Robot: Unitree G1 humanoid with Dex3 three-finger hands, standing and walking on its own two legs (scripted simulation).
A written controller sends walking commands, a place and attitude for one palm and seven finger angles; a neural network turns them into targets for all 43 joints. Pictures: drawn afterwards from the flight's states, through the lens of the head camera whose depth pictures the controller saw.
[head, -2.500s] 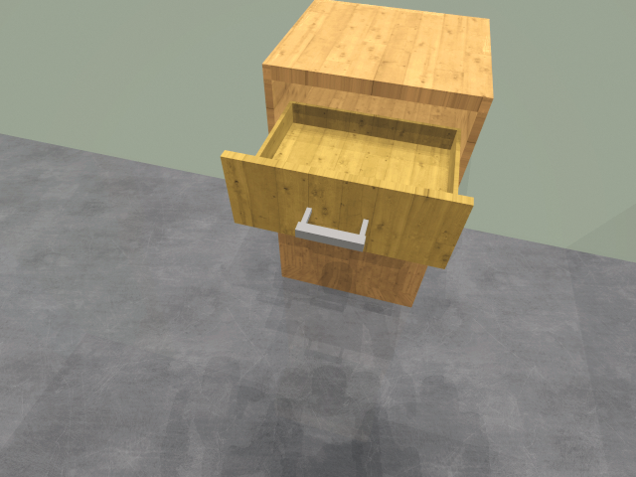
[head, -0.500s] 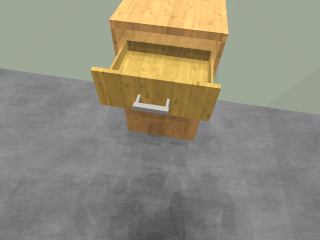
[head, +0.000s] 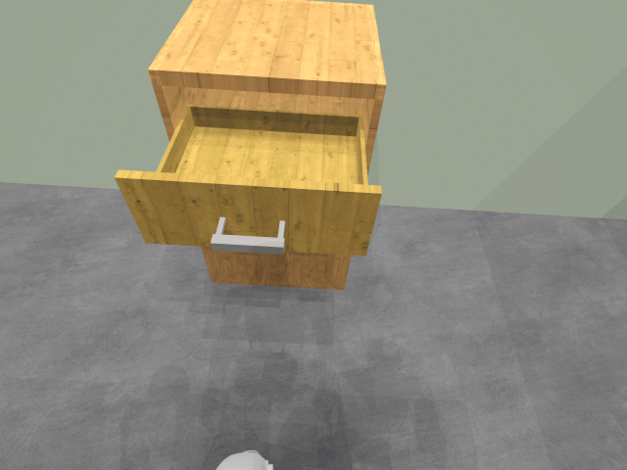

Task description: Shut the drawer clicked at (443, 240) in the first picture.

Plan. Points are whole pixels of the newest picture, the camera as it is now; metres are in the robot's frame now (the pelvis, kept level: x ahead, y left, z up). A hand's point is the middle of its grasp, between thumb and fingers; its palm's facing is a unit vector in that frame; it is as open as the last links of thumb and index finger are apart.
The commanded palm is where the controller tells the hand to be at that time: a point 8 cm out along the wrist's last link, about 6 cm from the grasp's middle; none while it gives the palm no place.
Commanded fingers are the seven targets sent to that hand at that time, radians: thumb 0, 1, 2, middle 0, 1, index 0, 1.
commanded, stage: take the last steps up to it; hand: left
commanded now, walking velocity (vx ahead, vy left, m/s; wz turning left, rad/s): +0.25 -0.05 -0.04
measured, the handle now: (250, 234) +0.50 +0.14 -0.06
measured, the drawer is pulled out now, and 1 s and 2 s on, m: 0.29 0.29 0.29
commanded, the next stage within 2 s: come to a stop and stand still in 0.48 s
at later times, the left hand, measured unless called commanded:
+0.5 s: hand (209, 420) +0.21 +0.17 -0.16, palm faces -0.08 -0.99 -0.14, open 7.3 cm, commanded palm none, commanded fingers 0.00 0.90 0.90 -0.20 -0.30 -0.20 -0.30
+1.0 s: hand (211, 424) +0.21 +0.17 -0.17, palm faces +0.01 -0.97 -0.26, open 7.3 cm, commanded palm none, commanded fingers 0.00 0.90 0.90 -0.20 -0.30 -0.20 -0.30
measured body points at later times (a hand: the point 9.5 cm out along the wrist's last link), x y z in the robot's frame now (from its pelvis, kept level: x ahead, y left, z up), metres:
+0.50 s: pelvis +0.11 +0.00 +0.01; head +0.14 +0.02 +0.46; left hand +0.22 +0.22 -0.15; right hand +0.02 -0.18 -0.14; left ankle +0.08 +0.10 -0.74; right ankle +0.16 -0.16 -0.68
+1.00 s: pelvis +0.15 -0.03 +0.00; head +0.18 -0.02 +0.45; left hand +0.21 +0.22 -0.15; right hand +0.22 -0.29 -0.14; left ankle +0.16 +0.08 -0.70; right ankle +0.17 -0.15 -0.74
